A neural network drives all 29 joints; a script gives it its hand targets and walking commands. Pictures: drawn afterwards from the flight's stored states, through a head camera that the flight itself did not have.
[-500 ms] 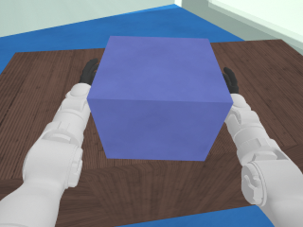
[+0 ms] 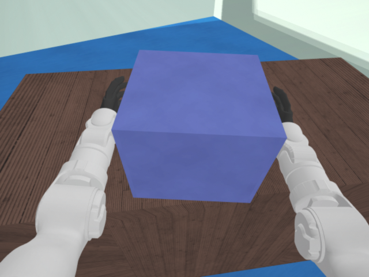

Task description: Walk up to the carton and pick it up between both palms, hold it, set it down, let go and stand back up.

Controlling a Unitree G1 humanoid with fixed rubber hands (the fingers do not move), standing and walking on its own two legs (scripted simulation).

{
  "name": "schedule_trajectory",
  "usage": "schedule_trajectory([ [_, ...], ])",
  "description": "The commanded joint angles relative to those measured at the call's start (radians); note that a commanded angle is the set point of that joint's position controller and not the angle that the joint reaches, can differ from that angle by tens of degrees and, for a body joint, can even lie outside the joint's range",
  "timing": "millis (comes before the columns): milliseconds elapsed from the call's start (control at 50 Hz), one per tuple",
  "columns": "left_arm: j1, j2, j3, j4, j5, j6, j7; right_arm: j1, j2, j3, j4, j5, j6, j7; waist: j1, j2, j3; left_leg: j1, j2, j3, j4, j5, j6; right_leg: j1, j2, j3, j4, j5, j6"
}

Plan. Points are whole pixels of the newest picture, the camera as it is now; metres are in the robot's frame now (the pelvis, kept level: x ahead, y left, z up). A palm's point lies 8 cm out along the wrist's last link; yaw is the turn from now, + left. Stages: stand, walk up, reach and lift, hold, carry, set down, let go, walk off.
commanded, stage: reach and lift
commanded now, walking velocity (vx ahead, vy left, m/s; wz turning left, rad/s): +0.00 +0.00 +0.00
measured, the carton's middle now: (195, 126) +0.44 -0.03 +0.11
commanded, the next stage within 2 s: none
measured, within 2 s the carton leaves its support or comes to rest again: neither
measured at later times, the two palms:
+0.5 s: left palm (94, 107) +0.42 +0.18 +0.20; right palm (282, 119) +0.38 -0.20 +0.18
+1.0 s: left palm (81, 104) +0.39 +0.19 +0.22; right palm (280, 97) +0.40 -0.19 +0.22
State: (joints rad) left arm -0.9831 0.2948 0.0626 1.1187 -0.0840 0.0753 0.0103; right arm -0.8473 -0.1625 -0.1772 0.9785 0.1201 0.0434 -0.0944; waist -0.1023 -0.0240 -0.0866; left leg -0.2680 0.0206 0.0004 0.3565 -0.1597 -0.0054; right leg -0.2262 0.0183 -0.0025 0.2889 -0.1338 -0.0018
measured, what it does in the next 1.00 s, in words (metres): stands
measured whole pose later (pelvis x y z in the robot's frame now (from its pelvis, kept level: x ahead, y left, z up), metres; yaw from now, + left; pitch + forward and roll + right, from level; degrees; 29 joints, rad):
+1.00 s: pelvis +0.00 +0.00 +0.00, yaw +1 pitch -3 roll -1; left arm -0.80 0.19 0.27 0.49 0.08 0.57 0.00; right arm -0.86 -0.22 -0.10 0.79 0.21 0.29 -0.06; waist -0.06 -0.03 -0.07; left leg -0.11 0.01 -0.02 0.31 -0.15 -0.01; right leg -0.06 0.01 -0.03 0.24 -0.13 0.00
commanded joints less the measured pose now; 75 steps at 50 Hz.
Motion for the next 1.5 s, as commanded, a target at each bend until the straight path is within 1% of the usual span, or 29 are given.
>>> schedule_trajectory([
  [0,-0.602,-0.278,-0.048,-0.297,0.032,-0.058,-0.047,-0.643,0.227,0.095,-0.238,-0.022,-0.078,0.044,0.024,0.064,-0.534,0.296,-0.025,0.032,-0.009,0.321,-0.036,0.164,0.002,-0.042,-0.004,0.327,0.023],
  [40,-0.640,-0.416,-0.056,-0.330,0.060,-0.054,-0.078,-0.702,0.370,0.119,-0.262,-0.048,-0.090,0.080,0.029,0.060,-0.557,0.308,-0.029,0.036,-0.021,0.330,-0.034,0.191,0.001,-0.043,-0.005,0.342,0.024],
  [80,-0.710,-0.561,-0.078,-0.417,0.076,-0.057,-0.109,-0.768,0.518,0.172,-0.324,-0.068,-0.113,0.116,0.032,0.064,-0.641,0.330,-0.037,0.037,-0.018,0.381,-0.037,0.239,0.003,-0.044,0.003,0.417,0.027],
  [100,-0.732,-0.613,-0.102,-0.459,0.072,-0.055,-0.119,-0.783,0.568,0.208,-0.361,-0.068,-0.117,0.129,0.029,0.062,-0.682,0.334,-0.041,0.037,-0.013,0.412,-0.040,0.268,0.004,-0.043,0.008,0.468,0.030],
  [120,-0.735,-0.632,-0.115,-0.489,0.070,-0.052,-0.122,-0.782,0.578,0.229,-0.382,-0.067,-0.120,0.133,0.023,0.058,-0.710,0.335,-0.044,0.036,-0.009,0.436,-0.043,0.292,0.006,-0.043,0.012,0.516,0.034],
  [160,-0.694,-0.643,-0.119,-0.498,0.081,-0.027,-0.129,-0.749,0.569,0.249,-0.381,-0.066,-0.111,0.130,0.010,0.045,-0.675,0.326,-0.049,0.033,-0.015,0.436,-0.045,0.321,0.010,-0.044,0.010,0.561,0.041],
  [200,-0.626,-0.644,-0.104,-0.467,0.107,0.021,-0.145,-0.722,0.547,0.253,-0.365,-0.058,-0.090,0.123,0.002,0.027,-0.555,0.309,-0.053,0.031,-0.039,0.383,-0.037,0.330,0.009,-0.046,-0.008,0.536,0.046],
  [260,-0.533,-0.637,-0.054,-0.421,0.149,0.099,-0.178,-0.710,0.506,0.239,-0.352,-0.046,-0.057,0.115,0.008,0.000,-0.371,0.285,-0.054,0.038,-0.080,0.279,-0.018,0.324,0.007,-0.051,-0.044,0.418,0.048],
  [320,-0.537,-0.637,-0.041,-0.459,0.152,0.132,-0.199,-0.741,0.500,0.221,-0.400,-0.044,-0.053,0.115,0.017,-0.007,-0.362,0.284,-0.053,0.042,-0.090,0.243,-0.011,0.314,0.012,-0.061,-0.055,0.339,0.043],
  [340,-0.548,-0.642,-0.051,-0.482,0.145,0.137,-0.199,-0.750,0.505,0.217,-0.418,-0.044,-0.054,0.116,0.018,-0.002,-0.388,0.292,-0.052,0.042,-0.086,0.250,-0.014,0.308,0.016,-0.066,-0.055,0.328,0.039],
  [380,-0.574,-0.660,-0.090,-0.534,0.125,0.145,-0.193,-0.764,0.504,0.212,-0.447,-0.042,-0.056,0.121,0.008,0.025,-0.451,0.326,-0.048,0.036,-0.073,0.276,-0.027,0.282,0.024,-0.076,-0.053,0.314,0.029],
  [420,-0.593,-0.673,-0.125,-0.571,0.112,0.157,-0.180,-0.770,0.486,0.201,-0.448,-0.038,-0.051,0.129,-0.002,0.055,-0.484,0.360,-0.042,0.029,-0.063,0.285,-0.042,0.244,0.031,-0.083,-0.056,0.275,0.020],
  [460,-0.592,-0.676,-0.144,-0.589,0.110,0.183,-0.167,-0.766,0.460,0.192,-0.427,-0.032,-0.037,0.137,-0.004,0.077,-0.468,0.374,-0.036,0.024,-0.064,0.263,-0.050,0.210,0.032,-0.085,-0.063,0.218,0.012],
  [520,-0.576,-0.672,-0.146,-0.600,0.113,0.235,-0.155,-0.775,0.434,0.191,-0.407,-0.015,-0.008,0.149,0.008,0.082,-0.418,0.357,-0.031,0.022,-0.078,0.202,-0.048,0.192,0.029,-0.082,-0.070,0.150,0.006],
  [560,-0.577,-0.673,-0.147,-0.619,0.104,0.264,-0.147,-0.804,0.437,0.203,-0.421,0.000,0.005,0.156,0.022,0.074,-0.420,0.343,-0.032,0.022,-0.079,0.189,-0.043,0.194,0.029,-0.079,-0.067,0.143,0.007],
  [680,-0.581,-0.685,-0.173,-0.711,0.062,0.326,-0.127,-0.866,0.468,0.274,-0.478,0.064,0.047,0.159,0.044,0.052,-0.512,0.354,-0.039,0.019,-0.049,0.274,-0.041,0.219,0.035,-0.066,-0.050,0.234,0.012],
  [740,-0.561,-0.671,-0.162,-0.733,0.060,0.362,-0.131,-0.866,0.478,0.301,-0.482,0.092,0.082,0.154,0.054,0.031,-0.497,0.336,-0.047,0.022,-0.046,0.282,-0.032,0.246,0.031,-0.053,-0.044,0.273,0.017],
  [800,-0.546,-0.651,-0.145,-0.761,0.061,0.394,-0.144,-0.857,0.492,0.321,-0.485,0.114,0.118,0.145,0.056,0.012,-0.479,0.306,-0.057,0.024,-0.046,0.283,-0.023,0.285,0.027,-0.040,-0.033,0.323,0.023],
  [860,-0.544,-0.638,-0.141,-0.807,0.056,0.418,-0.159,-0.841,0.502,0.337,-0.498,0.134,0.150,0.134,0.046,0.007,-0.482,0.290,-0.066,0.022,-0.038,0.298,-0.022,0.320,0.023,-0.029,-0.017,0.396,0.030],
  [920,-0.552,-0.628,-0.150,-0.861,0.048,0.440,-0.171,-0.822,0.498,0.346,-0.508,0.152,0.182,0.122,0.026,0.019,-0.485,0.286,-0.071,0.014,-0.029,0.313,-0.026,0.335,0.020,-0.022,-0.003,0.452,0.035],
  [1020,-0.567,-0.621,-0.175,-0.952,0.036,0.479,-0.182,-0.797,0.479,0.354,-0.533,0.192,0.233,0.111,-0.004,0.051,-0.486,0.296,-0.074,0.000,-0.016,0.337,-0.036,0.327,0.023,-0.018,0.002,0.464,0.035],
  [1060,-0.566,-0.621,-0.183,-0.976,0.034,0.496,-0.184,-0.796,0.471,0.358,-0.544,0.209,0.254,0.110,-0.009,0.061,-0.481,0.300,-0.073,-0.004,-0.014,0.342,-0.039,0.317,0.027,-0.018,-0.002,0.444,0.032],
  [1120,-0.562,-0.623,-0.190,-0.994,0.033,0.525,-0.181,-0.805,0.462,0.365,-0.558,0.236,0.285,0.114,-0.007,0.069,-0.466,0.300,-0.071,-0.009,-0.016,0.341,-0.039,0.295,0.034,-0.019,-0.014,0.385,0.024],
  [1220,-0.571,-0.637,-0.192,-0.996,0.026,0.573,-0.167,-0.847,0.455,0.378,-0.573,0.283,0.334,0.133,0.014,0.064,-0.446,0.274,-0.062,-0.013,-0.032,0.300,-0.034,0.257,0.044,-0.018,-0.037,0.259,0.006],
  [1300,-0.599,-0.649,-0.180,-0.978,0.017,0.602,-0.151,-0.884,0.453,0.374,-0.567,0.307,0.369,0.153,0.032,0.049,-0.439,0.229,-0.054,-0.016,-0.051,0.215,-0.025,0.233,0.047,-0.013,-0.046,0.171,-0.003],
  [1380,-0.656,-0.651,-0.151,-0.934,0.015,0.619,-0.139,-0.926,0.444,0.342,-0.523,0.306,0.395,0.177,0.048,0.043,-0.429,0.173,-0.038,-0.019,-0.083,0.090,-0.013,0.212,0.050,-0.008,-0.041,0.081,-0.009],
  [1440,-0.694,-0.648,-0.134,-0.897,0.011,0.628,-0.133,-0.949,0.438,0.319,-0.481,0.302,0.409,0.190,0.052,0.049,-0.431,0.129,-0.023,-0.022,-0.110,0.009,-0.002,0.222,0.056,-0.006,-0.026,0.058,-0.007],
  [1480,-0.719,-0.646,-0.129,-0.881,0.005,0.631,-0.131,-0.964,0.438,0.310,-0.461,0.304,0.417,0.194,0.051,0.052,-0.446,0.118,-0.020,-0.022,-0.115,-0.011,0.001,0.228,0.056,-0.002,-0.021,0.061,-0.006],
])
